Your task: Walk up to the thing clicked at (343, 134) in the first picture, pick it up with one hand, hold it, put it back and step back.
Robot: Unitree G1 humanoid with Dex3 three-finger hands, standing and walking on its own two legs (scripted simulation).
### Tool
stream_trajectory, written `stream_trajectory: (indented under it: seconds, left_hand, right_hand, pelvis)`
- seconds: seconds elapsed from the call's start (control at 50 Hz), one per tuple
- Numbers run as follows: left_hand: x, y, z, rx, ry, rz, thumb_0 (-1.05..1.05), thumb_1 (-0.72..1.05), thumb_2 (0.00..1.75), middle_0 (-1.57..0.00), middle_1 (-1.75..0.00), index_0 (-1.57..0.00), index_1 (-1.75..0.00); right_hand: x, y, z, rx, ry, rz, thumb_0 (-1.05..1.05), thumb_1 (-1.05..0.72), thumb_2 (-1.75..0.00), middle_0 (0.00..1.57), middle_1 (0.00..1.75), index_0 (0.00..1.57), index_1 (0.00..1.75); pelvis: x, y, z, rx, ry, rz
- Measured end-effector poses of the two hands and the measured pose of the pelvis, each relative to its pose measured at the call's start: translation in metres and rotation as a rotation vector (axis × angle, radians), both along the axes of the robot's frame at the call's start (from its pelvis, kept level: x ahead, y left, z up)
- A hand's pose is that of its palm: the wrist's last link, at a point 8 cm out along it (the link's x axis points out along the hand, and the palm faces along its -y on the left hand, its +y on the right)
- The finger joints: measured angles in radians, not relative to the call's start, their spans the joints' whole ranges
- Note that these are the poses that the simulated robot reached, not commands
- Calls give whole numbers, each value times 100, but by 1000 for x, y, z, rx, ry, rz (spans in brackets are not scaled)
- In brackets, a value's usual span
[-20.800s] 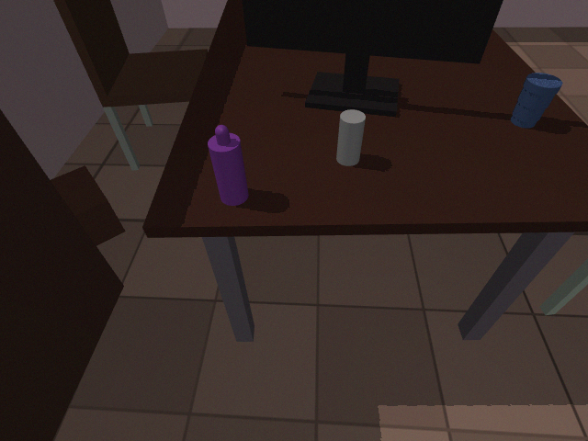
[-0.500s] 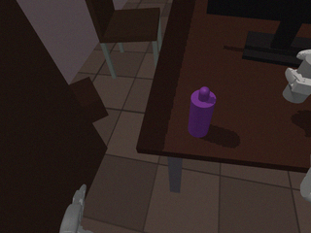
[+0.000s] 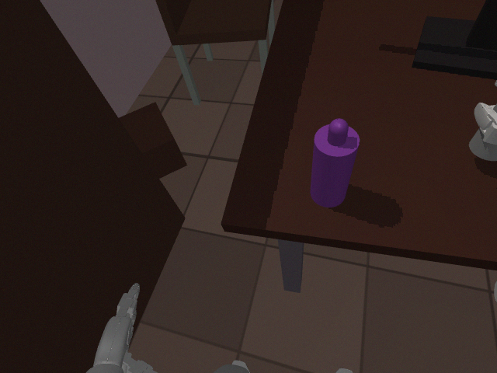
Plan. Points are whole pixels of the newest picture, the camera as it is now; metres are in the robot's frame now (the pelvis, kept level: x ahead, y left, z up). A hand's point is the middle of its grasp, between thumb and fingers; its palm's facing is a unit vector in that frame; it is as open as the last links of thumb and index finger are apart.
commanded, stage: lower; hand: right
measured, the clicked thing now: out of the picture +0.51 -0.29 +0.10
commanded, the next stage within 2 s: loosen in 0.50 s
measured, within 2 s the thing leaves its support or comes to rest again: rests again in 0.38 s
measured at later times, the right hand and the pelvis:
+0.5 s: hand (493, 126) +0.52 -0.28 +0.08, palm faces +0.36 +0.93 +0.01, open 7.0 cm; pelvis +0.00 +0.00 -0.02, yaw +0 degrees
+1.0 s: hand (496, 123) +0.52 -0.29 +0.08, palm faces +0.36 +0.93 +0.01, open 8.6 cm; pelvis +0.00 +0.00 -0.02, yaw +0 degrees
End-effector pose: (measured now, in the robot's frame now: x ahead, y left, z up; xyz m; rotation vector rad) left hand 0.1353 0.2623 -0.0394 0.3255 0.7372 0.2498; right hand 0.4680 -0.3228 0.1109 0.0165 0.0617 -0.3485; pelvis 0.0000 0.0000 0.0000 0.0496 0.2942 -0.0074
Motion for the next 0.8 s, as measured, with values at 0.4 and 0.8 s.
stream_trajectory:
  seconds: [0.4,0.8]
  left_hand:
    - [2,-4,-3,13,-7,-18,-1,-54,7,-6,-5,-5,-6]
    - [0,-1,1,40,-16,-18,-1,-52,5,-6,-5,-6,-4]
  right_hand:
    - [6,-3,-25,-1,-1,-19,-1,2,-109,88,105,90,104]
    - [11,-7,-30,-12,-35,-23,-1,4,-98,92,101,94,99]
  pelvis:
    - [-1,0,-14,13,46,-6]
    - [-3,0,-24,18,68,-3]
